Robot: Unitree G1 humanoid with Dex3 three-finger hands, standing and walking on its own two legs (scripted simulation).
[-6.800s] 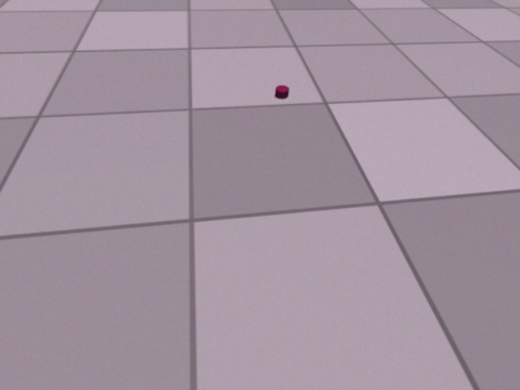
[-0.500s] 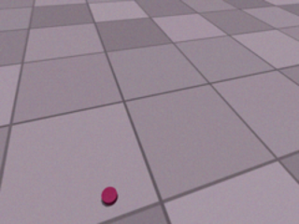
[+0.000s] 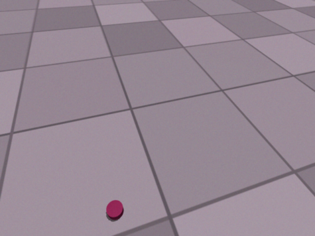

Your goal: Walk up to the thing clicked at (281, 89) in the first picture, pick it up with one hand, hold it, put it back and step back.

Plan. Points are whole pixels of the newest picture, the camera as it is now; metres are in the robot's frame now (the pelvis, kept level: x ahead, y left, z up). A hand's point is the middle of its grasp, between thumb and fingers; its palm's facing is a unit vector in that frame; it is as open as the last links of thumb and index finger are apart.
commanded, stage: stand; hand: left
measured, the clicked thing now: (115, 209) +0.44 +0.22 -0.76
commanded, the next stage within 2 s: none
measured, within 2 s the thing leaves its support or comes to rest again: neither
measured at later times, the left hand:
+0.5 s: hand out of the picture +0.10 +0.25 -0.15, palm faces -0.02 -0.94 -0.34, open 7.4 cm
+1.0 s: hand out of the picture +0.09 +0.25 -0.15, palm faces -0.02 -0.94 -0.35, open 7.4 cm
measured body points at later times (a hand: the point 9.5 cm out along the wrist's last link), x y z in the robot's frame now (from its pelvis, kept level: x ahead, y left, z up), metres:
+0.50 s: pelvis +0.02 -0.01 +0.00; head +0.03 -0.01 +0.45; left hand +0.10 +0.30 -0.13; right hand +0.10 -0.31 -0.13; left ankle +0.03 +0.13 -0.75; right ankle +0.00 -0.13 -0.75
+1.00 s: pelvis +0.02 -0.01 +0.00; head +0.02 -0.01 +0.45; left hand +0.09 +0.30 -0.13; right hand +0.09 -0.31 -0.13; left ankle +0.03 +0.13 -0.75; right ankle +0.00 -0.13 -0.75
